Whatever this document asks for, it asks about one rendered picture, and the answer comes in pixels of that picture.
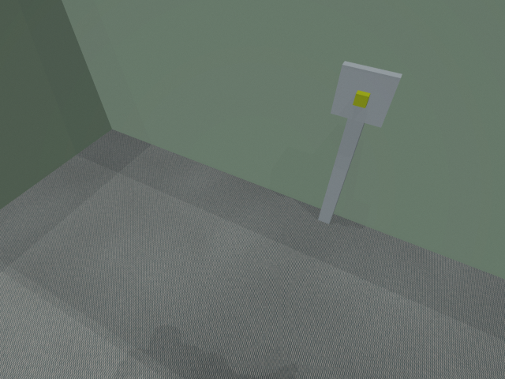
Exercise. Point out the panel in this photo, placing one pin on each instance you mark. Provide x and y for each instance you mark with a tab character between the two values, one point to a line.
382	85

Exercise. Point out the button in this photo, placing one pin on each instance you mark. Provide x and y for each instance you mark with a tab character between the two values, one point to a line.
361	99

